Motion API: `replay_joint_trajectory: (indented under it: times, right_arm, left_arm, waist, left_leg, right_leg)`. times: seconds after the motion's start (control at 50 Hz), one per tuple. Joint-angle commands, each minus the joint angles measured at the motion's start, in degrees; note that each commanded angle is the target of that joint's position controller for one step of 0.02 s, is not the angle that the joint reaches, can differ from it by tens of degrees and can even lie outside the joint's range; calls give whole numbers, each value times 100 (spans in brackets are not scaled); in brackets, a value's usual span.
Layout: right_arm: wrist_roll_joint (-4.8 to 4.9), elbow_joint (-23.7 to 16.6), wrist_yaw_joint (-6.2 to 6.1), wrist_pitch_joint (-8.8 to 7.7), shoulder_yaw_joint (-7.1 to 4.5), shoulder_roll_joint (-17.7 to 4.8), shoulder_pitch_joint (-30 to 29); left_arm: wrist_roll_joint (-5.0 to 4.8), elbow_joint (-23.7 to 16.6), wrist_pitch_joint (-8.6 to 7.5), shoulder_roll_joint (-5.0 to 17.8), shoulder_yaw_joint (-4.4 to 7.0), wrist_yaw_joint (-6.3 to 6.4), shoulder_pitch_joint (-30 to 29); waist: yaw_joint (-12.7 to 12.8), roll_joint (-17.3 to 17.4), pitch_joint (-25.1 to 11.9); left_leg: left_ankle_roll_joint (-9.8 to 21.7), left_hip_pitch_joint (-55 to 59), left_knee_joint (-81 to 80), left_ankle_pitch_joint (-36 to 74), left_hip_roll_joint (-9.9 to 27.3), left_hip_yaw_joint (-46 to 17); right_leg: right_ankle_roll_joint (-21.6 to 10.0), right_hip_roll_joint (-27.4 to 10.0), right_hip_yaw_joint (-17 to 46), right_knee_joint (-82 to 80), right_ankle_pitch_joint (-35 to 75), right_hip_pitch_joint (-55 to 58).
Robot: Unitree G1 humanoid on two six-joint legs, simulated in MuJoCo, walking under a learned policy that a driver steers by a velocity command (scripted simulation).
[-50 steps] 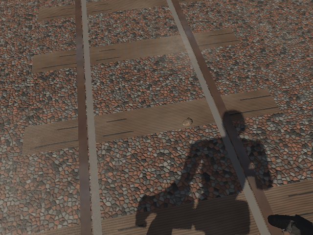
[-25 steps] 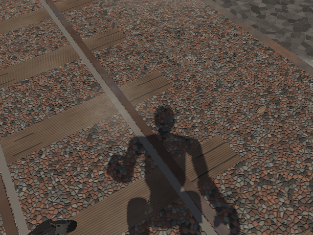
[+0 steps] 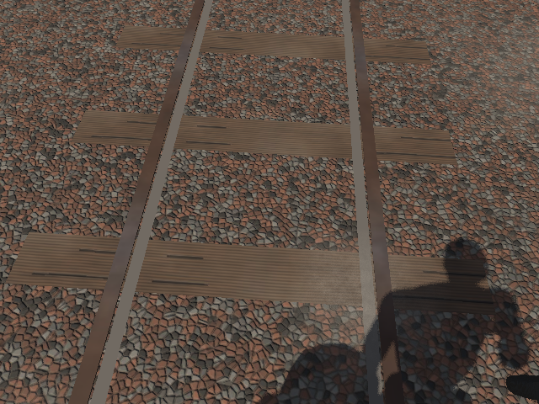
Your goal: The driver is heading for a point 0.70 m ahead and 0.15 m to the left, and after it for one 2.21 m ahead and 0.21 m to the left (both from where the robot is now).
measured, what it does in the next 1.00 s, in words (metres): walks ahead, turning left: left foot, then right foot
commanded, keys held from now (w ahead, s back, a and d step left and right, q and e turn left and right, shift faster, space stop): w+q+shift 0.52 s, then w+shift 0.02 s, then w+e+shift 0.46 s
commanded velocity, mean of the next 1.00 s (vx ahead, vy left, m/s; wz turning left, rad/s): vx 1.00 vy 0.00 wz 0.45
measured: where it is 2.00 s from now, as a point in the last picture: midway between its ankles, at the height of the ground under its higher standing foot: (237, 99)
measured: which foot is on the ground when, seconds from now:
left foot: up 0.00-0.12, down 0.14-0.58, up 0.60-0.96, down 0.98-1.00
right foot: down 0.00-0.14, up 0.16-0.56, down 0.58-0.98, up 1.00-1.00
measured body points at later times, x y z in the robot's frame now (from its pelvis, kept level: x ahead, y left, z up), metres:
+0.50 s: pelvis +0.44 +0.05 +0.01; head +0.46 +0.07 +0.46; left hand +0.59 +0.37 -0.02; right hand +0.59 -0.20 -0.10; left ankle +0.30 +0.09 -0.73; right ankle +0.73 -0.02 -0.67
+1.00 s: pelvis +0.81 +0.21 +0.00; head +0.81 +0.22 +0.45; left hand +0.63 +0.42 -0.13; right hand +1.16 +0.17 -0.01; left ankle +0.84 +0.38 -0.73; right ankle +0.75 +0.01 -0.71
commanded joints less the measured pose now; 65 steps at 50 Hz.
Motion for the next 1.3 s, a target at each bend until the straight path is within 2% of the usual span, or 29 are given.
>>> replay_joint_trajectory:
  times: [0.02,0.08,0.12,0.14,0.16,0.18,0.2,0.22,0.24,0.3,0.38,0.42,0.5,0.56,0.58,0.6,0.62,0.64,0.68,0.76,0.84,0.96,0.98,1.0,1.02,1.08,1.14,1.22,1.3]
  right_arm:
    - [-26,-394,188,-87,179,202,-438]
    - [55,-493,270,-121,19,-226,-481]
    - [118,-202,240,-34,-246,-729,1009]
    - [108,228,149,46,-482,-1129,2494]
    - [133,422,14,155,-552,-1420,2665]
    - [-78,-35,49,-30,-407,-1581,1906]
    - [-113,-125,36,-104,-360,-984,2054]
    - [-174,0,55,-226,-332,-939,1981]
    - [-162,12,73,-340,-284,-799,1599]
    - [-173,-43,-16,-369,-172,-511,897]
    - [-30,140,-244,-332,-139,-424,978]
    - [4,234,-294,-276,-209,-568,1085]
    - [110,419,-345,-256,-247,-483,1361]
    - [-117,511,-284,-154,-191,-327,1328]
    - [-278,411,-218,-153,-28,26,1259]
    - [45,331,-172,-235,175,861,2645]
    - [250,420,-226,-253,224,383,2457]
    - [176,319,-212,-264,156,-27,1526]
    - [-164,22,-199,-421,167,-85,278]
    - [-236,-97,-122,-531,223,148,56]
    - [-235,-233,-14,-675,314,231,-587]
    - [-83,-145,-178,-667,-29,-329,-119]
    - [-100,30,-254,-650,-157,-597,987]
    - [-216,194,-275,-553,-257,-1028,1960]
    - [-197,293,-202,-512,-249,-938,1856]
    - [-264,482,-223,-449,-66,-110,1340]
    - [-258,659,-179,-471,-8,236,783]
    - [-226,736,-245,-562,-110,-137,336]
    - [-203,933,-256,-565,-204,-656,745]
  left_arm:
    - [-15,-622,-192,616,8,8,-1007]
    - [21,-576,-56,1152,90,37,-645]
    - [0,-695,87,1423,154,70,-789]
    - [-24,-840,61,1317,118,71,-1039]
    - [22,-949,-117,396,-138,36,-1121]
    - [-134,-1493,-407,120,-347,-68,-150]
    - [-210,-1546,-563,763,-260,-114,-1061]
    - [-336,-1768,-573,686,-264,-89,-1556]
    - [-194,-1650,-530,540,-305,-17,-1537]
    - [-4,-1463,-259,530,-235,-26,-1171]
    - [118,-1881,-198,72,-376,-41,-2344]
    - [60,-2037,-231,-72,-398,-103,-2755]
    - [-237,-2125,-263,384,-173,-116,-2872]
    - [-301,-1741,-272,792,125,-86,-1217]
    - [-212,-1503,-230,903,144,-47,91]
    - [57,-1186,-190,1510,217,-137,539]
    - [10,-1213,-198,1039,124,-239,426]
    - [-62,-1234,-145,517,10,-220,79]
    - [0,-1155,-55,501,-24,-226,-183]
    - [-154,-1005,-68,123,-174,-210,-268]
    - [-270,-1046,-22,577,-32,-68,-397]
    - [-288,-880,84,376,-95,-64,65]
    - [-199,-1013,76,198,-170,-93,-180]
    - [-327,-1218,12,-395,-360,-66,222]
    - [-542,-1343,16,-274,-397,21,328]
    - [-279,-1326,149,33,-281,5,-666]
    - [-335,-1542,370,-311,-315,-136,-986]
    - [-238,-1799,407,-222,-353,-268,-1354]
    - [-197,-1973,314,-85,-346,-463,-2200]
  waist:
    - [-363,-14,809]
    - [-620,-601,378]
    - [-1545,-1071,-448]
    - [-2260,-808,-1015]
    - [-1974,1063,-805]
    - [-883,1877,-2295]
    - [-1456,511,-2279]
    - [-1202,-124,-1050]
    - [-837,-902,-653]
    - [-270,-509,31]
    - [-594,-322,613]
    - [-855,-138,495]
    - [-920,267,304]
    - [-19,486,-532]
    - [533,287,-1501]
    - [-286,-2896,-2213]
    - [-96,-2982,-1858]
    - [70,-1883,-907]
    - [3,-524,-147]
    - [-507,-842,65]
    - [-497,-681,315]
    - [-942,-637,-87]
    - [-1538,-355,-823]
    - [-1561,1129,-1903]
    - [-1374,1852,-1694]
    - [-1166,259,-26]
    - [-692,351,458]
    - [-401,12,628]
    - [-671,-460,764]
  left_leg:
    - [182,841,-1279,985,-61,278]
    - [469,1774,-1733,420,-847,1037]
    - [777,3552,-1605,-371,-1223,1112]
    - [1079,5730,-2050,-101,-1160,599]
    - [1468,6956,-2365,308,-483,-777]
    - [2832,8261,-3784,-2562,836,-4816]
    - [2295,7803,-4534,-3833,771,-5166]
    - [2041,6695,-4886,-3465,655,-4835]
    - [1868,5740,-4816,-2738,487,-4343]
    - [1836,3779,-4884,-1601,-178,-3151]
    - [1583,2284,-5031,-1028,-754,-2092]
    - [1254,1823,-4948,-1264,-920,-1867]
    - [940,2986,-4313,-1888,-639,-2526]
    - [636,3889,-2555,318,-539,-2264]
    - [442,3112,-718,449,-686,-1904]
    - [76,1183,1657,-2709,-1550,-1268]
    - [113,286,2337,-2551,-1148,-1125]
    - [191,30,2396,-2148,-951,-968]
    - [239,426,1537,-1809,-672,-713]
    - [103,1220,-427,-1884,-432,-732]
    - [-163,2674,-2286,-332,-702,-498]
    - [-128,4907,-3286,-381,-789,-440]
    - [112,6294,-3213,-872,-144,-980]
    - [846,7949,-3842,-3075,1344,-3514]
    - [1078,7651,-4461,-4527,1759,-5073]
    - [827,5843,-4674,-2411,1170,-2832]
    - [660,4704,-5045,-1094,911,-1413]
    - [533,4146,-5473,20,703,71]
    - [233,4320,-5636,1318,416,1111]
  right_leg:
    - [-626,-1301,36,-1047,2681,-1169]
    - [-467,-1410,-262,-16,7014,-260]
    - [-527,-1614,-220,2140,8965,-441]
    - [-433,-1406,-141,4031,8040,-1706]
    - [-170,-99,-78,6944,906,-3571]
    - [-136,378,1540,8239,-997,-5411]
    - [-404,-54,2105,7578,-228,-5437]
    - [-435,-129,1914,6958,-57,-5550]
    - [-411,-433,1964,6332,152,-5132]
    - [-98,-662,1992,5293,242,-4195]
    - [252,-509,1513,3192,1740,-3541]
    - [309,-220,1323,2177,2815,-2631]
    - [337,-229,1842,1361,2789,-2434]
    - [6,-300,1470,1558,1860,-1307]
    - [-196,-721,1841,2093,1117,469]
    - [-1338,-2054,5454,644,-1373,2022]
    - [-1509,-2275,7062,-232,-3165,1751]
    - [-1430,-2009,6349,-317,-2894,1010]
    - [-1378,-1411,4918,-220,-873,-352]
    - [-1587,-968,4115,-427,243,-1276]
    - [-1504,-899,3573,-666,552,-2594]
    - [-955,-554,3259,737,1597,-2712]
    - [-732,-290,2856,2376,1565,-3396]
    - [-478,237,2158,4491,-341,-4847]
    - [-444,-145,1847,5772,-644,-5820]
    - [-414,-762,1595,6216,292,-6019]
    - [-408,-1191,1659,5882,424,-5692]
    - [-259,-1230,1529,4978,1702,-5451]
    - [-595,-713,587,3036,2865,-4224]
